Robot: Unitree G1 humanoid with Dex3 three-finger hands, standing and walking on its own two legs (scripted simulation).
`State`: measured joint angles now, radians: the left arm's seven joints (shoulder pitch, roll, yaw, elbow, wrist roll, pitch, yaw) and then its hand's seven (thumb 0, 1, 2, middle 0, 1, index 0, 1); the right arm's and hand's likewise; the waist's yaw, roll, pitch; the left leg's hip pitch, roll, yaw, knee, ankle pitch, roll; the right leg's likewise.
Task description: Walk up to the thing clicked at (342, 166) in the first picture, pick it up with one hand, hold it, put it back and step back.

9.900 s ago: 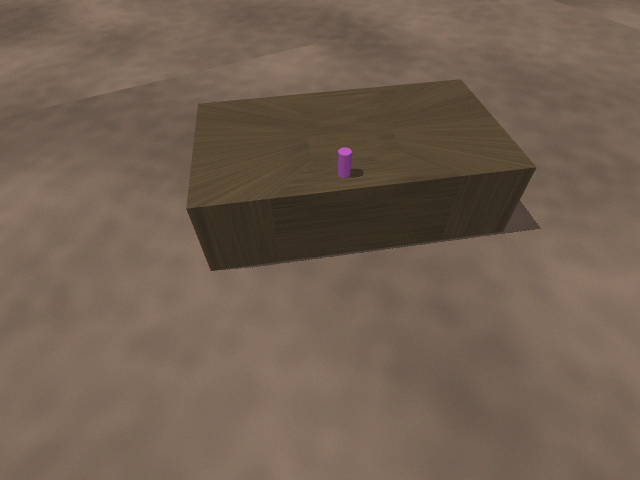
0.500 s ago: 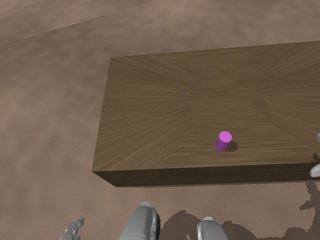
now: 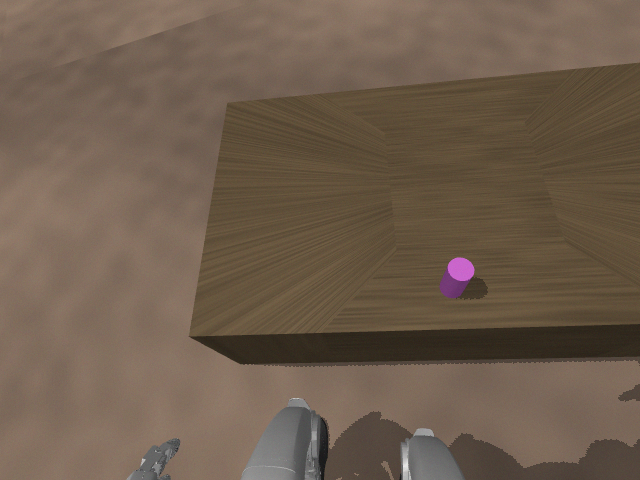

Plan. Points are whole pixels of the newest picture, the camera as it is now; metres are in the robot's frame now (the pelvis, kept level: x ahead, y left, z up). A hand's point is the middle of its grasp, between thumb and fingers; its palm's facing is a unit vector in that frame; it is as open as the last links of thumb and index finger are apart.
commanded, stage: go down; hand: right
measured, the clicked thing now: (455, 278) +0.47 -0.17 -0.29
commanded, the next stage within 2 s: approach in 0.60 s
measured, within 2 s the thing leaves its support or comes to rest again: neither
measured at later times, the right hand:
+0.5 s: hand out of the picture +0.38 -0.36 +0.01, palm faces +0.10 +0.99 -0.11, open 17.5 cm
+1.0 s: hand (633, 264) +0.40 -0.35 -0.05, palm faces +0.05 +1.00 -0.06, open 17.7 cm
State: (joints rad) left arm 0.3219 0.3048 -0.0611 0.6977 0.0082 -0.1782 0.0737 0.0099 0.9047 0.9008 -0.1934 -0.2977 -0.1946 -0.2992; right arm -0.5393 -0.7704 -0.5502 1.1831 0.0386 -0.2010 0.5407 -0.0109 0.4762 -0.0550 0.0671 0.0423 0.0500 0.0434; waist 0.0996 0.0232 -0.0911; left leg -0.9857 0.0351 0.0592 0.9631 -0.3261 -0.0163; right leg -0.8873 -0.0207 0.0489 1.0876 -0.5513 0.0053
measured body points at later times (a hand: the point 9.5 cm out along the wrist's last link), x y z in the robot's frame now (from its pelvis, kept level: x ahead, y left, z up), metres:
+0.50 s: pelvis +0.00 +0.00 +0.00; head +0.13 -0.04 +0.43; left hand +0.07 +0.27 -0.10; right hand +0.37 -0.42 +0.02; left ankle +0.07 +0.14 -0.66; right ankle -0.02 -0.12 -0.66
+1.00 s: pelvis -0.02 +0.00 -0.07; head +0.15 -0.05 +0.34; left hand +0.06 +0.28 -0.16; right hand +0.39 -0.40 -0.05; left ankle +0.07 +0.14 -0.66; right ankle -0.02 -0.12 -0.66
